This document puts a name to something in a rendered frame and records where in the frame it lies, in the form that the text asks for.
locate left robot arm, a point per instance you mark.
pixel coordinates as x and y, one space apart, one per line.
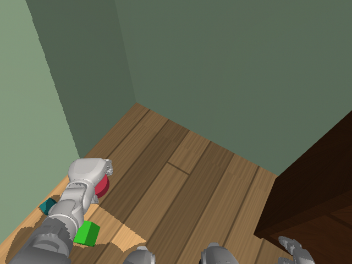
52 242

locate right robot hand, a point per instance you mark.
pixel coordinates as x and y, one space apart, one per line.
300 256

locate bookshelf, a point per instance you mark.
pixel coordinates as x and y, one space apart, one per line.
311 201

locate left robot hand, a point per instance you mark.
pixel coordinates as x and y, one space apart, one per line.
91 169

